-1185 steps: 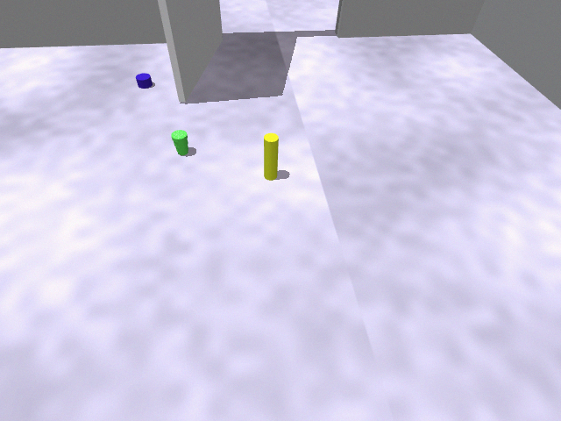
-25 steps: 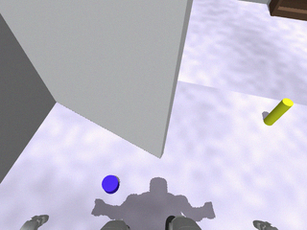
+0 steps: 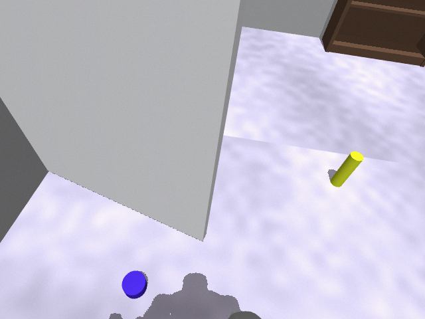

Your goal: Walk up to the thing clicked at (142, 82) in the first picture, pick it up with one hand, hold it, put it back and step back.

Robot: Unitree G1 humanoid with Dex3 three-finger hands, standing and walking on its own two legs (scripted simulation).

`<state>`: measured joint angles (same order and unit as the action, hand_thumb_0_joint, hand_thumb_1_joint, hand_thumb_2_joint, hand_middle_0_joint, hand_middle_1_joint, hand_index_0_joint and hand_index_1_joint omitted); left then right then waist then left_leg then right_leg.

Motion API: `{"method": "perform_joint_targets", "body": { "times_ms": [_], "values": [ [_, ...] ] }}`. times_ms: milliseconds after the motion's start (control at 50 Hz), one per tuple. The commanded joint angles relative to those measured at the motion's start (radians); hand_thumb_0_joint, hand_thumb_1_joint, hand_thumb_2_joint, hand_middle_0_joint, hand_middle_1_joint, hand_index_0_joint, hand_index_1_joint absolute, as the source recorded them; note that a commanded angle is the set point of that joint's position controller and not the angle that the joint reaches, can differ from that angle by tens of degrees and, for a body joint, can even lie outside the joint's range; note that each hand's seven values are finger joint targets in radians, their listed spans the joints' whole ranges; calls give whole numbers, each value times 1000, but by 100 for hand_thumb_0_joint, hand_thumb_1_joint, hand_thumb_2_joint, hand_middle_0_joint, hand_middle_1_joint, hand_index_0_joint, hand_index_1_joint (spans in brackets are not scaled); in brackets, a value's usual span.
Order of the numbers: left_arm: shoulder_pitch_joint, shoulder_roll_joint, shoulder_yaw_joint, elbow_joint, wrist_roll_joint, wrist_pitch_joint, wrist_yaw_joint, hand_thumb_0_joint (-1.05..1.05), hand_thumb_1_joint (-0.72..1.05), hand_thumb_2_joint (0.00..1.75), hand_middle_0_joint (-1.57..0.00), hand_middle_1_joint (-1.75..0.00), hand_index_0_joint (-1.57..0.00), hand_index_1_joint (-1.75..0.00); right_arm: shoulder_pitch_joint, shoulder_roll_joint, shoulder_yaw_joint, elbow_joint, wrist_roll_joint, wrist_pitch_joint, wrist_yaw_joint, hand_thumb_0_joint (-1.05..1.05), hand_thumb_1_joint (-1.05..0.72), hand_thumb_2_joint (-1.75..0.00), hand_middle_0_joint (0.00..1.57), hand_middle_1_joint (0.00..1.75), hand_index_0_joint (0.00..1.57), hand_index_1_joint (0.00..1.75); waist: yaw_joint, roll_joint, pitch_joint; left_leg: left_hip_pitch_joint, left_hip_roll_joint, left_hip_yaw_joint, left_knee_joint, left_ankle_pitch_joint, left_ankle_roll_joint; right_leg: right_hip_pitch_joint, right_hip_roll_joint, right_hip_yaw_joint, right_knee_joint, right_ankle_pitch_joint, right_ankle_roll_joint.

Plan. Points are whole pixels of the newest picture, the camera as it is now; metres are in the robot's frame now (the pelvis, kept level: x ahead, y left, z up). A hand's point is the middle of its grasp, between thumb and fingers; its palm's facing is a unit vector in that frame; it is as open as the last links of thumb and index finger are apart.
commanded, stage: walk up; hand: left
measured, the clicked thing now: (134, 284) +0.38 +0.24 -0.75
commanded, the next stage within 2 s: none
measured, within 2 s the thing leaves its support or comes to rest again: neither
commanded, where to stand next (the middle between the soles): +0.06 -0.03 m, yaw +2 degrees
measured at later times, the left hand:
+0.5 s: hand (76, 309) +0.19 +0.26 -0.17, palm faces -0.01 -0.92 -0.39, open 7.4 cm
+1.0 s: hand out of the picture +0.01 +0.27 -0.16, palm faces -0.01 -0.93 -0.38, open 7.4 cm
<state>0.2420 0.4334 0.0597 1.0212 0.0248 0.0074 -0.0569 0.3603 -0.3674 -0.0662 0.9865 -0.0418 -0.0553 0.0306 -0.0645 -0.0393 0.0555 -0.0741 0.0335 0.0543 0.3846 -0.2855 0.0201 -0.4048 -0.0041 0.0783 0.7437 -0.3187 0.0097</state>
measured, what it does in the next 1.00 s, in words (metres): steps on the spot: right foot, then left foot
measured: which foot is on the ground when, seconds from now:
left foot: down 0.00-0.12, up 0.14-0.44, down 0.46-0.80, up 0.82-1.00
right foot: up 0.00-0.08, down 0.10-0.48, up 0.50-0.74, down 0.76-1.00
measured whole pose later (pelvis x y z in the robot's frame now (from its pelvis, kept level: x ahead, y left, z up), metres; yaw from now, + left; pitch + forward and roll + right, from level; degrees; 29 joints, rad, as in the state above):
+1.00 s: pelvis +0.02 -0.01 -0.01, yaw -1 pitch -3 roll +0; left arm 0.36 0.39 0.05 0.94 0.03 -0.02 -0.03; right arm 0.27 -0.43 -0.05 0.93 -0.01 -0.03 0.02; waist 0.04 0.01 0.09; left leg -0.40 0.00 -0.01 0.68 -0.31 0.01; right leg -0.11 0.00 0.00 0.53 -0.37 -0.01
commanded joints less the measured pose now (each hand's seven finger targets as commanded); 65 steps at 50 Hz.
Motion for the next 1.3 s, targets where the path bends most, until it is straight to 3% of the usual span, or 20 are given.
{"method": "perform_joint_targets", "body": {
  "times_ms": [0,60,100,120,220,320,420,460,480,540,640,720,740,760,780,980,1020,1060,1240,1280],
  "values": [
    [-83,142,28,-120,-5,-75,25,0,90,90,-20,-30,-20,-30,-47,-277,-66,-116,-1,13,-1,0,-90,-90,20,30,20,30,6,239,43,-66,152,-103,-42,116,147,57,18,-130,-192,8,-4],
    [63,151,40,-70,-8,-80,67,0,90,90,-20,-30,-20,-30,-56,-186,-24,-143,33,42,-11,0,-90,-90,20,30,20,30,92,89,-68,-224,70,-13,266,277,63,390,15,-110,-333,262,-33],
    [66,269,55,-107,-5,-91,83,0,90,90,-20,-30,-20,-30,2,-123,3,-155,49,56,-23,0,-90,-90,20,30,20,30,86,-136,-148,-361,-37,-103,504,-285,7,409,-379,436,-449,265,-184],
    [17,280,52,-123,-6,-86,85,0,90,90,-20,-30,-20,-30,-29,-209,-25,-139,44,71,-37,0,-90,-90,20,30,20,30,87,-78,-98,-325,-2,-162,590,-343,12,302,-394,450,-406,246,-267],
    [-111,210,30,-157,-18,-68,96,0,90,90,-20,-30,-20,-30,4,-214,-25,-67,55,82,-44,0,-90,-90,20,30,20,30,37,-131,-67,-274,-20,-188,565,-217,-21,179,-261,111,-311,615,-203],
    [-166,207,40,-215,-15,-21,103,0,90,90,-20,-30,-20,-30,-25,-222,-26,-84,58,90,-56,0,-90,-90,20,30,20,30,50,-180,-109,-305,-66,-87,584,-211,-35,162,-271,67,-189,881,-255],
    [-206,178,28,-241,-41,19,105,0,90,90,-20,-30,-20,-30,-33,-239,-50,-112,13,71,-50,0,-90,-90,20,30,20,30,14,-44,-132,-171,-10,-98,124,313,7,67,-169,27,45,428,-111],
    [-171,146,31,-236,-54,39,123,0,90,90,-20,-30,-20,-30,-136,-379,-77,-179,13,72,-37,0,-90,-90,20,30,20,30,27,255,-140,-186,329,-512,44,712,230,-53,86,5,403,-361,-37],
    [-171,158,37,-219,-46,41,132,0,90,90,-20,-30,-20,-30,-142,-373,-85,-183,15,72,-36,0,-90,-90,20,30,20,30,17,242,-138,-213,355,-574,29,667,290,-53,95,82,528,-390,-41],
    [-108,161,42,-175,-48,37,122,0,90,90,-20,-30,-20,-30,-251,-277,-61,-211,8,69,-55,0,-90,-90,20,30,20,30,87,168,-95,-190,213,-302,124,525,209,-117,67,87,595,-231,-37],
    [-122,155,40,-181,-5,-6,57,0,90,90,-20,-30,-20,-30,-109,-305,-68,-182,-6,27,-42,0,-90,-90,20,30,20,30,5,183,-162,-1,224,-403,15,-268,202,-45,17,-22,73,-294,-4],
    [14,139,51,-119,16,-37,54,0,90,90,-20,-30,-20,-30,-152,-317,-64,-192,-1,45,-22,0,-90,-90,20,30,20,30,75,187,-57,-231,173,-280,91,-231,166,219,35,-107,-324,-122,-64],
    [62,164,62,-105,26,-50,55,0,90,90,-20,-30,-20,-30,-142,-261,-46,-196,6,47,-20,0,-90,-90,20,30,20,30,96,98,-48,-395,112,-210,196,-249,105,386,-4,-8,-395,-113,-94],
    [111,268,84,-111,36,-54,57,0,90,90,-20,-30,-20,-30,-244,-193,-23,-239,18,42,-16,0,-90,-90,20,30,20,30,160,-166,14,-630,-58,-72,442,-322,20,364,-214,442,-526,-499,-190],
    [67,323,94,-133,34,-53,52,0,90,90,-20,-30,-20,-30,-295,-252,-43,-237,14,37,-26,0,-90,-90,20,30,20,30,164,-138,138,-647,-59,-131,578,-280,8,194,-377,623,-604,-639,-284],
    [-19,157,26,-188,-27,-26,52,0,90,90,-20,-30,-20,-30,-97,-182,-24,-113,40,-9,-36,0,-90,-90,20,30,20,30,47,-74,-13,-39,-70,-22,99,232,2,91,-125,-28,-174,486,-117],
    [1,96,5,-209,-48,-18,59,0,90,90,-20,-30,-20,-30,-48,-286,-46,-114,25,-13,-59,0,-90,-90,20,30,20,30,28,111,-100,80,165,-302,57,528,79,-10,-14,-31,-5,247,-39],
    [80,153,21,-158,-50,20,73,0,90,90,-20,-30,-20,-30,-115,-324,-46,-138,44,-8,-64,0,-90,-90,20,30,20,30,58,136,-161,-82,345,-538,-10,341,266,117,-7,41,189,-316,-30],
    [150,146,42,-48,-25,-5,67,0,90,90,-20,-30,-20,-30,-303,-285,-35,-169,25,67,-36,0,-90,-90,20,30,20,30,105,232,-88,-330,166,-286,48,-77,131,212,11,-113,-116,-55,-29],
    [111,193,55,-84,-5,-2,71,0,90,90,-20,-30,-20,-30,-291,-241,-28,-183,40,88,-35,0,-90,-90,20,30,20,30,102,84,-10,-419,87,-239,177,-41,55,141,-76,28,-259,-72,-77]
  ]
}}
